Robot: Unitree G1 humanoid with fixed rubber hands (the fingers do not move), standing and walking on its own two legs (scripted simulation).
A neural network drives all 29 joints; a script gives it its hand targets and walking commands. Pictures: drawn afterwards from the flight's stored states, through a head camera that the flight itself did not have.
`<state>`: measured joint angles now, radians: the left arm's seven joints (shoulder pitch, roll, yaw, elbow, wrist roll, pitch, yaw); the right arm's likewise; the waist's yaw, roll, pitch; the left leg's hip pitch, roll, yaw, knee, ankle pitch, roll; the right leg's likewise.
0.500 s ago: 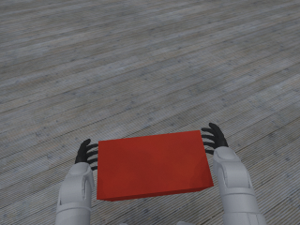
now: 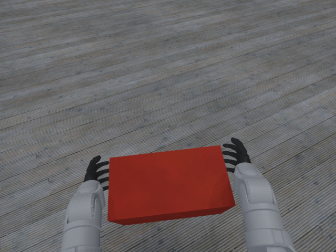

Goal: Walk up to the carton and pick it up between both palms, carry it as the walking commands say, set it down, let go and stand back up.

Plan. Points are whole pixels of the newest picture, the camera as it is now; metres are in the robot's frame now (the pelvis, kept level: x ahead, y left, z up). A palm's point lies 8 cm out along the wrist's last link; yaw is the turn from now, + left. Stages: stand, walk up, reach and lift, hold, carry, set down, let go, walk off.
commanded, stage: hold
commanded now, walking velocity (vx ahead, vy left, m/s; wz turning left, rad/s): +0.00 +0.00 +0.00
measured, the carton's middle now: (169, 187) +0.31 +0.00 -0.08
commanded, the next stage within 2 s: set down in 0.34 s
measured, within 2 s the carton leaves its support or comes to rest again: neither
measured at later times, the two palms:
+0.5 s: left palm (80, 182) +0.28 +0.21 +0.03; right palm (238, 161) +0.30 -0.16 +0.07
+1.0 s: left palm (91, 177) +0.33 +0.21 -0.03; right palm (227, 159) +0.35 -0.16 +0.00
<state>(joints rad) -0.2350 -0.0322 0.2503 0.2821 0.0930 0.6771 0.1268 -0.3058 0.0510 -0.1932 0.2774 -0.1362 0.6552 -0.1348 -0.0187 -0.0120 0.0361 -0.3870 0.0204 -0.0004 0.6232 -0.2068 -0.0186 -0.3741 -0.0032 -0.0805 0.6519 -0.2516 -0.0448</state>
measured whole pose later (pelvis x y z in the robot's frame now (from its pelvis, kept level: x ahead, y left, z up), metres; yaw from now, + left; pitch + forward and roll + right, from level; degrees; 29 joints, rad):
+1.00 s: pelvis +0.01 -0.01 +0.00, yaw +2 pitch +5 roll +0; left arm -0.47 0.06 0.34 0.70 0.20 0.44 0.03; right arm -0.47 0.10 -0.35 0.60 -0.23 0.43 -0.10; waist -0.01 -0.04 0.01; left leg -0.51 -0.02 -0.08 0.63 -0.21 -0.03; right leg -0.49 0.08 0.00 0.65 -0.25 -0.06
